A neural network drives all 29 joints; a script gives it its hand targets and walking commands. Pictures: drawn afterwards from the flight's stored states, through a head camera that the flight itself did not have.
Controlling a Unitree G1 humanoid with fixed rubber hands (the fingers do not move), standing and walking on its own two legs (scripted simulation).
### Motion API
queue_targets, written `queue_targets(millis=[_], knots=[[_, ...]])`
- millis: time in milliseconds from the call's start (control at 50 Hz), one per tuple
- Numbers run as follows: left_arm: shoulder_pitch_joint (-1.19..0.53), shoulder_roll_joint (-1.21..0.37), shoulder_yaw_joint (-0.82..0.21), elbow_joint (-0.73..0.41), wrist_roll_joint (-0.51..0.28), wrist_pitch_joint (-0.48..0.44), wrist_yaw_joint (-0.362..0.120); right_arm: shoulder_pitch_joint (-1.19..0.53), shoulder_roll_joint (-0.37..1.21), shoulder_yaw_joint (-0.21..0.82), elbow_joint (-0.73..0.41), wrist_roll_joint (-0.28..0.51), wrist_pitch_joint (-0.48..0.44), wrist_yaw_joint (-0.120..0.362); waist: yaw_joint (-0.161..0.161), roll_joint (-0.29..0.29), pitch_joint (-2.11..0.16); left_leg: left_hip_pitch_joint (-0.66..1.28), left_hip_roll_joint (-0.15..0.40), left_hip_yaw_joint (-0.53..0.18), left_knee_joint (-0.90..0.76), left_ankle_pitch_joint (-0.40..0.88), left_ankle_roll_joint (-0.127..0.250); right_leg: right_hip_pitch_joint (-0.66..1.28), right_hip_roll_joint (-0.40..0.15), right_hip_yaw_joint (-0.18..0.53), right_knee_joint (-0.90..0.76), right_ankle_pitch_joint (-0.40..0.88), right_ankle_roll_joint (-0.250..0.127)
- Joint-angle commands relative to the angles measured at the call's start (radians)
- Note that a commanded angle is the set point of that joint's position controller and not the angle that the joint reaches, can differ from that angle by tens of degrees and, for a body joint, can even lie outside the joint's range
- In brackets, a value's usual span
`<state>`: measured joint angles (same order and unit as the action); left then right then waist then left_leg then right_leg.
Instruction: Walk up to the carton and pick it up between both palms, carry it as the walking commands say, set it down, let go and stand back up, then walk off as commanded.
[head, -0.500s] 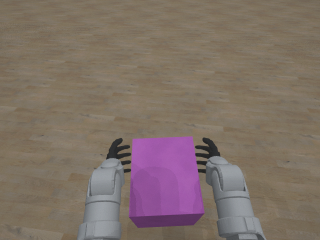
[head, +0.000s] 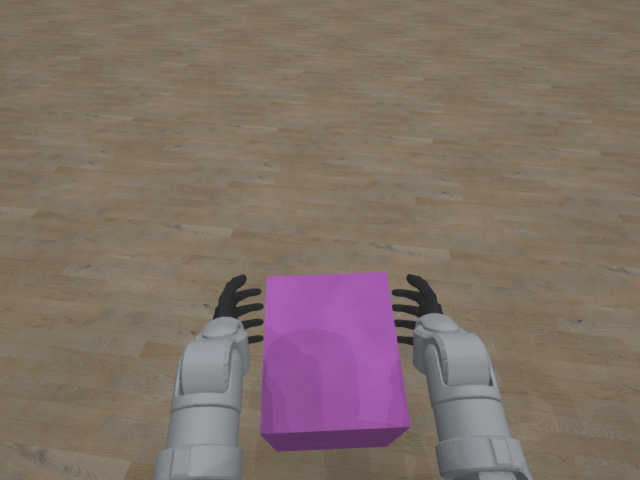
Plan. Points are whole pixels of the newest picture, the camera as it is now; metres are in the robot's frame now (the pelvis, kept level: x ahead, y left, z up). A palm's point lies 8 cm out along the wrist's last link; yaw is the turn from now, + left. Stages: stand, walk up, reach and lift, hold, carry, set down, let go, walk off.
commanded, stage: carry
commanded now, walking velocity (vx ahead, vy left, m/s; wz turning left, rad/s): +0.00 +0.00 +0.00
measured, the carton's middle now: (329, 365) +0.31 +0.00 -0.04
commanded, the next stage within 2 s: hold in 0.02 s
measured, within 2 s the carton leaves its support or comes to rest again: neither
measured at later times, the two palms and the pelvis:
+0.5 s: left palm (185, 339) +0.28 +0.17 +0.08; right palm (394, 356) +0.26 -0.07 +0.07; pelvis -0.05 +0.03 +0.00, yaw -11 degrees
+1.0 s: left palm (222, 398) +0.23 +0.13 +0.02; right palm (432, 358) +0.26 -0.11 +0.07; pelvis -0.08 +0.02 -0.01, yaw -10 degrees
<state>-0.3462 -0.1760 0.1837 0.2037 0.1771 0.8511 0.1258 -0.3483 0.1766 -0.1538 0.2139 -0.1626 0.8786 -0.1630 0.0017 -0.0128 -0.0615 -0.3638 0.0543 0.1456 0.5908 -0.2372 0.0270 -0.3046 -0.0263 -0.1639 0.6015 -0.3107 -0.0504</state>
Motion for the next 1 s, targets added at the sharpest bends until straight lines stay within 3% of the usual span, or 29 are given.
queue_targets(millis=[0,20,40,60,80,120,140,160,200,240,280,340,380,460,520,600,700,760,780,800,820,840,860,880,900,920,940,960,980], knots=[[-0.483,-0.93,-0.511,-0.064,-0.281,-0.026,-0.241,-0.583,0.899,0.488,-0.147,0.276,-0.064,0.265,0.0,0.032,-0.413,0.124,0.094,-0.105,-0.088,0.163,0.013,0.148,-0.122,0.134,-0.101,0.224,-0.036],[-0.213,-1.008,-0.469,0.116,-0.19,-0.082,-0.274,-0.418,1.1,0.507,0.024,0.237,-0.11,0.294,0.085,-0.069,-0.336,0.448,-0.116,-0.236,-0.088,0.476,0.009,0.138,0.082,0.277,-0.209,0.485,0.045],[-0.254,-1.025,-0.512,0.016,-0.206,-0.13,-0.281,-0.409,1.119,0.519,-0.045,0.256,-0.157,0.3,0.061,-0.018,-0.433,0.527,-0.112,-0.259,-0.061,0.661,-0.001,0.184,0.066,0.3,-0.174,0.701,0.056],[-0.237,-1.037,-0.535,-0.033,-0.211,-0.148,-0.294,-0.386,1.129,0.557,-0.088,0.263,-0.174,0.307,0.065,-0.02,-0.525,0.547,-0.119,-0.269,-0.06,0.755,-0.005,0.222,0.061,0.315,-0.153,0.834,0.065],[-0.325,-1.038,-0.555,-0.055,-0.224,-0.171,-0.316,-0.427,1.146,0.588,-0.11,0.262,-0.205,0.309,0.08,-0.038,-0.526,0.473,-0.125,-0.27,-0.093,0.693,0.004,0.277,0.062,0.32,-0.168,0.781,0.073],[-0.386,-1.035,-0.578,-0.114,-0.243,-0.2,-0.343,-0.431,1.204,0.655,-0.123,0.265,-0.229,0.307,0.106,-0.038,-0.563,0.364,-0.125,-0.279,-0.116,0.675,0.019,0.395,0.037,0.345,-0.147,0.862,0.082],[-0.438,-1.023,-0.567,-0.111,-0.239,-0.207,-0.357,-0.422,1.22,0.635,-0.072,0.235,-0.235,0.303,0.117,-0.049,-0.525,0.35,-0.127,-0.275,-0.131,0.611,0.017,0.37,0.031,0.344,-0.172,0.747,0.083],[-0.457,-1.014,-0.549,-0.138,-0.237,-0.208,-0.363,-0.433,1.227,0.647,-0.039,0.232,-0.236,0.307,0.145,-0.015,-0.466,0.318,-0.126,-0.263,-0.151,0.545,0.014,0.35,0.023,0.355,-0.186,0.656,0.079],[-0.496,-1.011,-0.556,-0.161,-0.239,-0.194,-0.368,-0.477,1.229,0.645,0.014,0.233,-0.235,0.317,0.155,0.027,-0.38,0.3,-0.124,-0.253,-0.174,0.421,-0.008,0.297,0.028,0.348,-0.212,0.446,0.068],[-0.595,-0.998,-0.515,-0.08,-0.215,-0.175,-0.378,-0.6,1.221,0.601,0.077,0.215,-0.238,0.332,0.177,0.011,-0.28,0.282,-0.142,-0.233,-0.178,0.164,-0.017,0.2,0.048,0.343,-0.239,0.108,0.051],[-0.607,-0.981,-0.428,0.075,-0.172,-0.154,-0.382,-0.723,1.201,0.564,0.126,0.207,-0.238,0.344,0.214,0.015,-0.159,0.196,-0.141,-0.215,-0.209,-0.087,0.001,0.207,0.059,0.342,-0.249,-0.083,0.065],[-0.711,-1.008,-0.349,0.247,-0.153,-0.146,-0.396,-0.907,1.159,0.506,0.159,0.189,-0.251,0.35,0.194,-0.005,-0.148,0.181,-0.136,-0.206,-0.192,-0.157,0.001,0.216,0.064,0.338,-0.256,-0.18,0.084],[-0.766,-1.06,-0.303,0.372,-0.141,-0.14,-0.403,-1.031,1.098,0.438,0.215,0.155,-0.269,0.358,0.169,0.02,-0.139,0.173,-0.107,-0.226,-0.208,-0.213,0.003,0.185,0.082,0.315,-0.226,-0.186,0.084],[-0.861,-1.151,-0.244,0.627,-0.115,-0.16,-0.428,-1.116,0.994,0.203,0.366,0.029,-0.311,0.352,0.032,0.088,-0.16,0.078,-0.052,-0.267,-0.273,-0.327,0.006,0.227,0.123,0.237,-0.149,-0.092,0.102],[-0.835,-1.21,-0.15,0.715,-0.066,-0.172,-0.409,-1.208,0.921,0.14,0.372,0.003,-0.34,0.354,0.043,0.168,-0.188,0.077,-0.014,-0.305,-0.312,-0.342,-0.003,0.275,0.129,0.232,-0.1,-0.012,0.111],[-0.915,-1.233,-0.107,0.677,-0.05,-0.203,-0.376,-1.277,0.945,0.151,0.384,0.022,-0.35,0.39,0.072,0.134,-0.272,0.108,-0.002,-0.333,-0.336,-0.35,-0.005,0.298,0.122,0.238,-0.079,0.022,0.119],[-1.034,-1.176,-0.088,0.65,-0.041,-0.237,-0.364,-1.231,1.011,0.118,0.536,0.021,-0.355,0.418,0.072,0.096,-0.291,0.103,-0.017,-0.31,-0.334,-0.363,-0.002,0.279,0.11,0.254,-0.103,-0.009,0.118],[-1.127,-1.116,-0.04,0.647,-0.024,-0.269,-0.364,-1.202,1.056,0.074,0.651,0.008,-0.368,0.425,0.096,0.056,-0.279,0.127,-0.045,-0.276,-0.3,-0.317,-0.007,0.213,0.088,0.276,-0.153,-0.081,0.117],[-1.013,-1.011,0.101,0.59,0.073,-0.26,-0.333,-1.047,1.043,-0.058,0.758,-0.03,-0.339,0.433,0.121,0.127,-0.214,0.098,-0.06,-0.215,-0.259,-0.415,0.021,0.178,0.125,0.232,-0.131,-0.275,0.033],[-1.073,-1.002,0.117,0.605,0.07,-0.268,-0.332,-1.049,1.028,-0.117,0.814,-0.049,-0.343,0.435,0.091,0.113,-0.166,0.079,-0.057,-0.22,-0.249,-0.441,0.032,0.171,0.12,0.24,-0.135,-0.317,0.022],[-1.056,-1.0,0.14,0.605,0.083,-0.273,-0.329,-1.011,1.033,-0.136,0.824,-0.058,-0.345,0.434,0.101,0.105,-0.15,0.059,-0.069,-0.208,-0.23,-0.408,0.026,0.177,0.1,0.263,-0.154,-0.331,0.016],[-0.992,-0.993,0.123,0.56,0.082,-0.276,-0.316,-0.92,1.04,-0.132,0.841,-0.058,-0.35,0.431,0.096,0.039,-0.137,0.113,-0.086,-0.196,-0.199,-0.268,0.013,0.108,0.084,0.265,-0.18,-0.249,0.015],[-0.915,-0.935,0.131,0.518,0.098,-0.278,-0.31,-0.826,1.037,-0.136,0.876,-0.067,-0.343,0.418,0.129,-0.002,-0.138,0.165,-0.104,-0.163,-0.158,-0.155,-0.001,0.033,0.062,0.284,-0.213,-0.228,0.011],[-0.94,-0.862,0.115,0.46,0.097,-0.292,-0.301,-0.799,1.014,-0.145,0.87,-0.069,-0.348,0.403,0.115,-0.044,-0.15,0.192,-0.114,-0.154,-0.133,-0.099,-0.001,-0.01,0.062,0.287,-0.214,-0.179,0.024],[-0.96,-0.787,0.128,0.423,0.104,-0.309,-0.301,-0.805,1.011,-0.124,0.847,-0.066,-0.352,0.395,0.144,-0.075,-0.166,0.182,-0.116,-0.152,-0.119,-0.092,0.005,-0.007,0.056,0.3,-0.215,-0.191,0.029],[-0.997,-0.728,0.127,0.4,0.114,-0.318,-0.293,-0.779,1.012,-0.137,0.842,-0.085,-0.354,0.385,0.116,-0.106,-0.151,0.148,-0.116,-0.155,-0.106,-0.125,0.013,-0.007,0.055,0.301,-0.211,-0.218,0.031],[-1.053,-0.727,0.121,0.398,0.117,-0.328,-0.296,-0.808,1.023,-0.125,0.819,-0.103,-0.363,0.37,0.118,-0.086,-0.167,0.12,-0.135,-0.14,-0.093,-0.18,0.017,0.059,0.048,0.32,-0.225,-0.31,0.023],[-1.138,-0.739,0.093,0.387,0.096,-0.344,-0.303,-0.86,1.039,-0.1,0.81,-0.098,-0.373,0.363,0.11,-0.114,-0.186,0.109,-0.14,-0.138,-0.055,-0.201,0.026,0.076,0.037,0.357,-0.239,-0.422,0.02],[-1.249,-0.741,0.054,0.381,0.071,-0.363,-0.318,-0.937,1.042,-0.083,0.78,-0.091,-0.388,0.349,0.085,-0.118,-0.222,0.135,-0.152,-0.127,-0.011,-0.199,0.028,0.065,0.019,0.381,-0.259,-0.498,0.014]])
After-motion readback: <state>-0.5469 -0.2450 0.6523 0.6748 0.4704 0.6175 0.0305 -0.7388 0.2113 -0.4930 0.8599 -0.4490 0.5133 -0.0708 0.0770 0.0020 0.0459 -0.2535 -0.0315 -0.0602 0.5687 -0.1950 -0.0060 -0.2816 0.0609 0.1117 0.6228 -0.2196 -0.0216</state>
